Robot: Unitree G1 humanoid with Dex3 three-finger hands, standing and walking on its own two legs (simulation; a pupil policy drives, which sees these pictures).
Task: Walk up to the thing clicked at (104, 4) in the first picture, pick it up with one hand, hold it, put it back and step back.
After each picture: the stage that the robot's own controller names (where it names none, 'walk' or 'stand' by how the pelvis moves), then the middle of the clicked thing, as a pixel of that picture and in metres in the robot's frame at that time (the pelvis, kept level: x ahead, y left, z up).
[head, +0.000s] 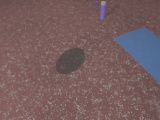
stand; (102, 10) +2.06 -0.26 -0.65
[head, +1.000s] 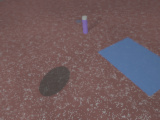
walk; (85, 24) +1.93 +0.16 -0.63
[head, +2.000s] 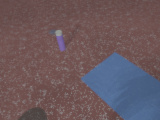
walk; (60, 40) +1.33 +0.36 -0.65
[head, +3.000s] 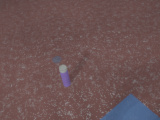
walk; (65, 76) +0.89 +0.26 -0.65
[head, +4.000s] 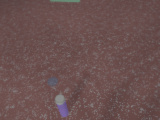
walk; (62, 106) +0.60 +0.25 -0.65
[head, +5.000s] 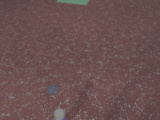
stand; out of the picture +0.48 +0.21 -0.63
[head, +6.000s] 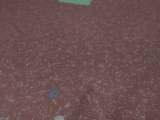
stand; out of the picture +0.43 +0.20 -0.65
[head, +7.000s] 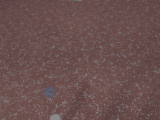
stand; out of the picture +0.42 +0.23 -0.65
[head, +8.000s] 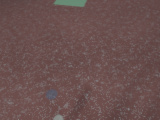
stand; out of the picture +0.45 +0.22 -0.66
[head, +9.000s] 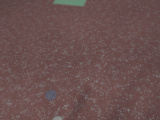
stand; out of the picture +0.44 +0.22 -0.66
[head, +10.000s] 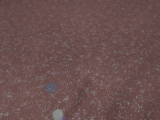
go down; out of the picture +0.45 +0.21 -0.65
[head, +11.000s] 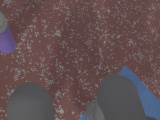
go down; (1, 35) +0.52 +0.27 -0.23
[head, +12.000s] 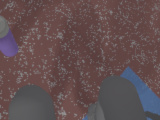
close in; (3, 39) +0.51 +0.27 -0.24
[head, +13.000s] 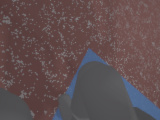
close in; out of the picture +0.49 +0.31 -0.16
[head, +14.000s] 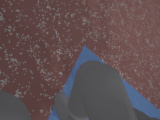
lift; out of the picture +0.47 +0.32 -0.16
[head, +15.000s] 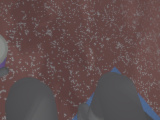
lift; out of the picture +0.37 +0.27 -0.10
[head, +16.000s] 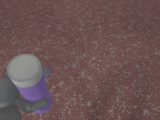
lift; (34, 89) +0.31 +0.17 +0.06
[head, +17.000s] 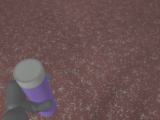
hold; (39, 92) +0.31 +0.16 +0.03
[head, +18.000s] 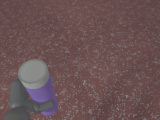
hold; (42, 92) +0.31 +0.16 +0.03
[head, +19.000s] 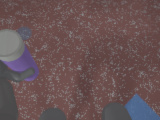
crouch; (20, 61) +0.41 +0.20 -0.03
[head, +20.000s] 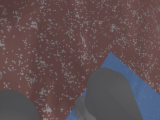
lower; out of the picture +0.48 +0.28 -0.11
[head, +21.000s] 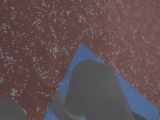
lower; out of the picture +0.47 +0.30 -0.17
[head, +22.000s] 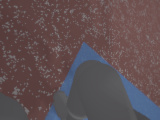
lower; out of the picture +0.46 +0.31 -0.17
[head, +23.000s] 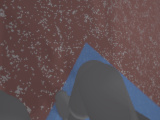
lower; out of the picture +0.46 +0.31 -0.16
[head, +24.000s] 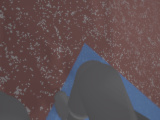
rest; out of the picture +0.46 +0.30 -0.17
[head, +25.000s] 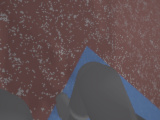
open; out of the picture +0.47 +0.28 -0.18
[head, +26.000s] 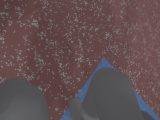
stand; out of the picture +0.48 +0.26 -0.19
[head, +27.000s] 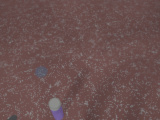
stand; (56, 109) +0.44 +0.17 -0.55
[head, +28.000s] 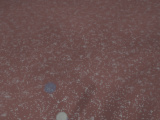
stand; out of the picture +0.44 +0.17 -0.60
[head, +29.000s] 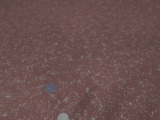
stand; out of the picture +0.43 +0.16 -0.60
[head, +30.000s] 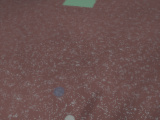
stand; out of the picture +0.45 +0.16 -0.65
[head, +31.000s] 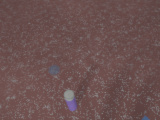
walk; (70, 101) +0.52 +0.15 -0.63
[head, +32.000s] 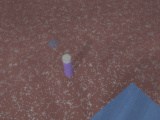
walk; (67, 66) +0.80 +0.15 -0.63
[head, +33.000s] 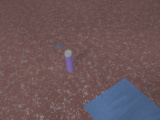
stand; (69, 61) +1.08 +0.21 -0.63
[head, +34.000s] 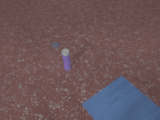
stand; (66, 60) +1.08 +0.20 -0.66
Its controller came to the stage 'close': yes
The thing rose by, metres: 0.69
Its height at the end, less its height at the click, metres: +0.00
